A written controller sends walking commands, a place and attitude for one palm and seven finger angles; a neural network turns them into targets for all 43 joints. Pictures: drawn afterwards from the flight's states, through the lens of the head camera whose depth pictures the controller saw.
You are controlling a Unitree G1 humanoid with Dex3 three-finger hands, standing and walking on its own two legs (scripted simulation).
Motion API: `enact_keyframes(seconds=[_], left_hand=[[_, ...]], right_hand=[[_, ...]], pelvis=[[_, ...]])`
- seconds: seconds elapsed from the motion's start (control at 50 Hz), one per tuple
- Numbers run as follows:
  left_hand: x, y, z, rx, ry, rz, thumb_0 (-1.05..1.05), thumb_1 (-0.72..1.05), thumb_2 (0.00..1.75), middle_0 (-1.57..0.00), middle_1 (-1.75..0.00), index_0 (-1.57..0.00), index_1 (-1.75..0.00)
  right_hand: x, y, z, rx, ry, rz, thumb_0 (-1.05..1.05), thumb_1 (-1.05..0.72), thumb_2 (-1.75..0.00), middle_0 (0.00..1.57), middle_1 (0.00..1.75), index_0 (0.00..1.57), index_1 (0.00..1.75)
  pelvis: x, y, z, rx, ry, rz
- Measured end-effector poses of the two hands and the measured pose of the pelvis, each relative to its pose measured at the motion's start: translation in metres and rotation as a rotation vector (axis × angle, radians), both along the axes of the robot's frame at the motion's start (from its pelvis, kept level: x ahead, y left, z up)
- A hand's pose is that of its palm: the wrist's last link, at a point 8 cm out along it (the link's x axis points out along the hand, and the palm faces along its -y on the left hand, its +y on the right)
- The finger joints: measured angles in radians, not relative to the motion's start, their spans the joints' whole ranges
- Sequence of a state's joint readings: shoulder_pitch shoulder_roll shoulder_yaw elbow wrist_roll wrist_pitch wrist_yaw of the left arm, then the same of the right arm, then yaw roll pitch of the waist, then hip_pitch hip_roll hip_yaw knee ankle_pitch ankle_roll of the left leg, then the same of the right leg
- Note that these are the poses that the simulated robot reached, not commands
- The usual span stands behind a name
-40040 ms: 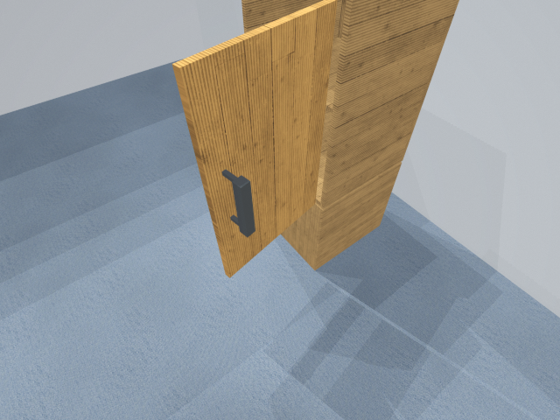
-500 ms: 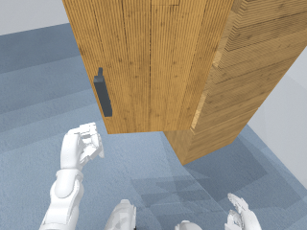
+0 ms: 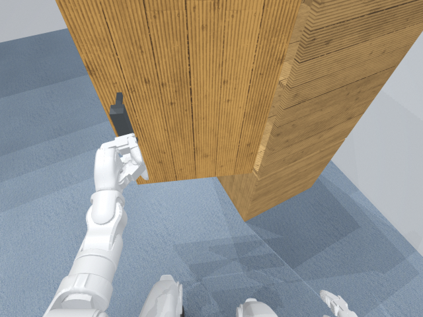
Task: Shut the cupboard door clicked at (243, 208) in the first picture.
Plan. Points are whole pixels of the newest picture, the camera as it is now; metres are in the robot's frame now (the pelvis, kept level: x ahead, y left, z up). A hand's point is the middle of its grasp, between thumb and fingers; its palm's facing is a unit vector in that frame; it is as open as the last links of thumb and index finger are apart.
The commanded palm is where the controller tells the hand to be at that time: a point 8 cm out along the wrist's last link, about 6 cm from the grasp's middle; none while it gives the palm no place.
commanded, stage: bring the fist close to the handle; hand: left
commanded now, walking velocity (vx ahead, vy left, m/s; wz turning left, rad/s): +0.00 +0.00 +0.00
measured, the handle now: (127, 128) +0.49 +0.19 +0.04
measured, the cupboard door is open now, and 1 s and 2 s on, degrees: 70 64 50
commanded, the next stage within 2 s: push the door shut along its arc in 0.32 s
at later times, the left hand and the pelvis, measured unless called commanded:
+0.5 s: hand (140, 165) +0.39 +0.15 +0.05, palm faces +0.11 -0.99 -0.02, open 3.1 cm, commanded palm +0.37 +0.19 +0.05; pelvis +0.00 +0.00 +0.00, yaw +0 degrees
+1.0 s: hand (141, 139) +0.45 +0.16 +0.05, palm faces +0.00 -1.00 -0.04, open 3.1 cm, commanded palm +0.44 +0.19 +0.05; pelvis -0.01 +0.00 -0.01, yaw +0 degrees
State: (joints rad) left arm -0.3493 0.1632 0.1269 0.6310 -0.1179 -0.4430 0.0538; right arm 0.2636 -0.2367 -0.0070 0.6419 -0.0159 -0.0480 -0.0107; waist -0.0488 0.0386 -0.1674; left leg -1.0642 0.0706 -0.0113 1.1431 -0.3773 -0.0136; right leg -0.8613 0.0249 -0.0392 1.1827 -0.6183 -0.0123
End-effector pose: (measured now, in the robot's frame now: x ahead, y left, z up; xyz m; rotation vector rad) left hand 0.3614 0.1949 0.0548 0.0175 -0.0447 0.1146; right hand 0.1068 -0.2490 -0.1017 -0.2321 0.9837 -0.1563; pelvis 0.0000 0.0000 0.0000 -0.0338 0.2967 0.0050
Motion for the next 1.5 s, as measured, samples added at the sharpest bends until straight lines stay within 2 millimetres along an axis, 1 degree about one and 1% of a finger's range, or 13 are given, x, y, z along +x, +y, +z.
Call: enact_keyframes(seconds=[0.06, 0.14, 0.24, 0.4, 0.52, 0.58, 0.66, 0.76, 1.0, 1.12, 1.3, 1.5], left_hand=[[0.003, -0.002, 0.0, -0.001, 0.003, -0.001, 0.01, 0.9, 0.9, -1.3, -1.5, -1.3, -1.5], [0.001, -0.002, -0.003, 0.003, 0.015, 0.005, 0.01, 0.9, 0.9, -1.3, -1.5, -1.3, -1.5], [-0.001, 0.001, -0.005, 0.006, 0.011, 0.022, 0.01, 0.9, 0.9, -1.3, -1.5, -1.3, -1.5], [0.002, 0.006, -0.004, 0.004, -0.002, 0.017, 0.01, 0.9, 0.9, -1.3, -1.5, -1.3, -1.5], [0.0, 0.003, -0.003, 0.009, 0.004, -0.006, 0.01, 0.9, 0.9, -1.3, -1.5, -1.3, -1.5], [0.006, 0.001, -0.004, 0.014, 0.01, -0.019, 0.01, 0.9, 0.9, -1.3, -1.5, -1.3, -1.5], [0.022, 0.003, -0.003, 0.017, 0.001, -0.032, 0.01, 0.9, 0.9, -1.3, -1.5, -1.3, -1.5], [0.039, 0.007, 0.0, 0.019, 0.004, -0.055, 0.01, 0.9, 0.9, -1.32, -1.5, -1.3, -1.5], [0.068, 0.016, 0.001, 0.028, 0.027, -0.113, 0.01, 0.9, 0.9, -1.35, -1.5, -1.3, -1.5], [0.086, 0.016, 0.0, 0.019, 0.036, -0.15, 0.01, 0.9, 0.9, -1.34, -1.5, -1.3, -1.5], [0.106, 0.015, -0.001, 0.022, 0.044, -0.198, 0.01, 0.9, 0.9, -1.32, -1.5, -1.3, -1.5], [0.129, 0.007, 0.0, 0.017, 0.052, -0.245, 0.01, 0.9, 0.9, -1.31, -1.5, -1.3, -1.5]], right_hand=[[-0.006, -0.001, -0.001, 0.008, 0.019, -0.016, 0.01, -0.9, -0.9, 0.2, 0.3, 0.2, 0.3], [-0.012, -0.001, -0.001, 0.015, 0.041, -0.027, 0.01, -0.9, -0.9, 0.2, 0.3, 0.2, 0.3], [-0.014, -0.003, -0.002, 0.014, 0.058, -0.03, 0.01, -0.9, -0.9, 0.2, 0.3, 0.2, 0.3], [-0.009, -0.005, -0.003, 0.004, 0.053, -0.027, 0.01, -0.9, -0.9, 0.2, 0.3, 0.2, 0.3], [-0.001, -0.004, 0.0, 0.007, 0.03, -0.021, 0.01, -0.9, -0.9, 0.2, 0.3, 0.2, 0.3], [0.0, -0.004, 0.0, 0.001, 0.025, -0.016, 0.01, -0.9, -0.9, 0.2, 0.3, 0.2, 0.3], [-0.002, -0.005, -0.003, -0.009, 0.026, -0.021, 0.01, -0.9, -0.9, 0.2, 0.3, 0.2, 0.3], [-0.014, -0.006, -0.009, -0.01, 0.057, -0.038, 0.01, -0.9, -0.9, 0.2, 0.3, 0.2, 0.3], [-0.063, -0.009, -0.021, -0.024, 0.192, -0.084, 0.01, -0.9, -0.9, 0.2, 0.3, 0.2, 0.3], [-0.082, -0.01, -0.023, -0.041, 0.227, -0.112, 0.01, -0.9, -0.9, 0.2, 0.3, 0.2, 0.3], [-0.101, -0.007, -0.024, -0.052, 0.254, -0.137, 0.01, -0.9, -0.9, 0.2, 0.3, 0.2, 0.3], [-0.114, 0.0, -0.027, -0.056, 0.277, -0.14, 0.01, -0.9, -0.9, 0.2, 0.3, 0.2, 0.3]], pelvis=[[0.001, 0.0, 0.001, 0.004, 0.002, -0.006], [0.003, -0.001, 0.003, 0.008, 0.003, -0.011], [0.003, -0.002, 0.004, 0.01, 0.003, -0.01], [0.003, -0.002, 0.002, 0.008, 0.007, -0.007], [0.003, -0.001, 0.003, 0.007, 0.001, -0.005], [0.002, -0.001, 0.002, 0.005, 0.003, -0.003], [0.0, -0.001, -0.002, 0.001, 0.012, -0.002], [-0.002, 0.0, -0.005, -0.001, 0.027, -0.005], [-0.007, 0.004, -0.013, -0.014, 0.058, 0.0], [-0.01, 0.007, -0.019, -0.022, 0.079, -0.004], [-0.013, 0.012, -0.026, -0.034, 0.103, -0.011], [-0.017, 0.016, -0.033, -0.046, 0.13, -0.011]])
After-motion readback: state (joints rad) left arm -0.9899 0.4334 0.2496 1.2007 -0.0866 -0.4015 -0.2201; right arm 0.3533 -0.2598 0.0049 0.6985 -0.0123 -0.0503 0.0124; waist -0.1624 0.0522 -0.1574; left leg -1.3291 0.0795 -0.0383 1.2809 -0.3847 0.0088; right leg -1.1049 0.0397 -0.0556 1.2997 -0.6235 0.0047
